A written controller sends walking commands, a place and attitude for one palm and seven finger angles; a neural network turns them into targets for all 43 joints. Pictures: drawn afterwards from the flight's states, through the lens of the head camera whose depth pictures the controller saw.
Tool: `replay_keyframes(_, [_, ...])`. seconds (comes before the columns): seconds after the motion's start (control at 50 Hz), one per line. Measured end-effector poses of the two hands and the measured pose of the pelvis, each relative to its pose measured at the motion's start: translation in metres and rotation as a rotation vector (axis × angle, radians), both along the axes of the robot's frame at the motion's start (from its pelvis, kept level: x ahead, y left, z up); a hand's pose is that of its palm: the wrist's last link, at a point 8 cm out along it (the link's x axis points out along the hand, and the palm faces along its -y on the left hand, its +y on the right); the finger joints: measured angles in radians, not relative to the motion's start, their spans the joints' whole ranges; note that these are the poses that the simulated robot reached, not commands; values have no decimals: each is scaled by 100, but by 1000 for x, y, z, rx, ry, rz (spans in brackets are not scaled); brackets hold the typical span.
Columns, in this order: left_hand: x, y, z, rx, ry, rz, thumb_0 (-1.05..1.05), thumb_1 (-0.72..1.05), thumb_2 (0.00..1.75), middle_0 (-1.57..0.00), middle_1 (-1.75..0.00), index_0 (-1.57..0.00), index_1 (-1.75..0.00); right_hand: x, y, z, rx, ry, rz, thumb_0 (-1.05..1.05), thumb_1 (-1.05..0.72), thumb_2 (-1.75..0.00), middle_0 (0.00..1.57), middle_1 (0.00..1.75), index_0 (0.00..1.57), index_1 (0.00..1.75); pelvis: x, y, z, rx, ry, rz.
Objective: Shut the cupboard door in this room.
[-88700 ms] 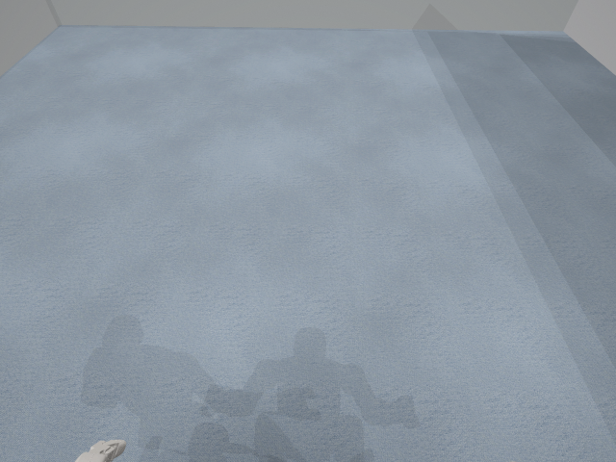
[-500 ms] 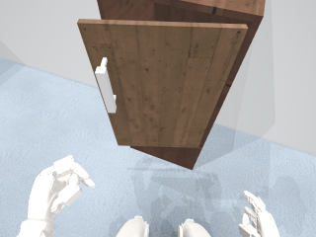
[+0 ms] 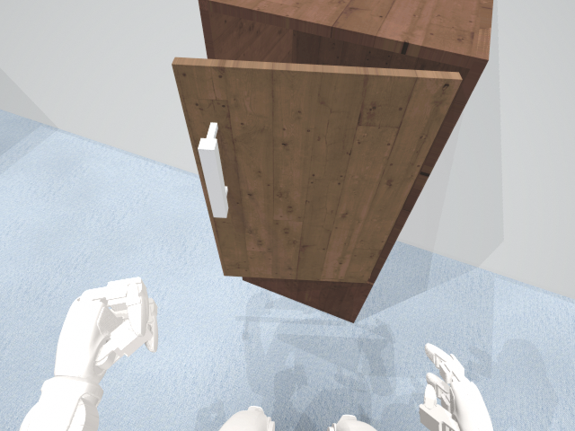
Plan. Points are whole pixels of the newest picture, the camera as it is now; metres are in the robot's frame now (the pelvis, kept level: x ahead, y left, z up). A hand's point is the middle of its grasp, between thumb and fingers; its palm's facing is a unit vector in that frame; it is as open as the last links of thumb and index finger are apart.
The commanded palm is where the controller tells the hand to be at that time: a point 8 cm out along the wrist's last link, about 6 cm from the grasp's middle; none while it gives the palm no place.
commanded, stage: raise the hand and make a fist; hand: left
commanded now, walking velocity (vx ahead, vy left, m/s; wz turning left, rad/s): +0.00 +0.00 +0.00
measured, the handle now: (217, 172) +0.49 +0.16 +0.06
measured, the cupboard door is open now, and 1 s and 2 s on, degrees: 19 19 19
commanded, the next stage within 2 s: bring the fist close to the handle in 0.36 s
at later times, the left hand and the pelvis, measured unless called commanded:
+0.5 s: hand (165, 328) +0.23 +0.17 +0.06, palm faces +0.02 -1.00 -0.03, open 3.1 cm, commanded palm +0.21 +0.22 +0.06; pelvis +0.00 -0.02 +0.00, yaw +0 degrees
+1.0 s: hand (208, 269) +0.31 +0.14 +0.06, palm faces +0.00 -1.00 -0.02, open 3.1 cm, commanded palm +0.29 +0.19 +0.06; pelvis +0.01 -0.02 +0.00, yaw -1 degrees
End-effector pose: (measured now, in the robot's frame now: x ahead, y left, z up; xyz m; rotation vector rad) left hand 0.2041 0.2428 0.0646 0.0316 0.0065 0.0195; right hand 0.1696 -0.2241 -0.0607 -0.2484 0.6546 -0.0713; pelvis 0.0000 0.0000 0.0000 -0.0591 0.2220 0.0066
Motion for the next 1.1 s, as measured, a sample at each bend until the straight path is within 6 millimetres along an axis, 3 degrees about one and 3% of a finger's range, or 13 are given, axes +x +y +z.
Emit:
replay_keyframes(0.22, [2,-9,-3,-7,12,-4,2,90,90,-130,-150,-130,-150,-13,-19,0,-21,22,-37,1,-91,-90,20,30,20,30,1,-6,1,8,-1,-7])
replay_keyframes(0.54, [5,-21,-2,5,3,1,2,90,90,-130,-150,-130,-150,1,-23,-4,8,-4,-24,1,-91,-90,20,30,20,30,3,-17,-1,16,5,-4])
replay_keyframes(0.8, [58,-44,-1,-8,-12,-35,2,90,90,-130,-150,-130,-150,-5,-32,-11,16,41,-47,1,-91,-90,20,30,20,30,4,-23,0,25,12,-9])
replay_keyframes(1.1, [98,-62,-2,-9,-28,-24,2,90,90,-130,-150,-130,-150,-23,-43,-21,14,140,-86,1,-91,-90,20,30,20,30,8,-24,3,38,21,-21])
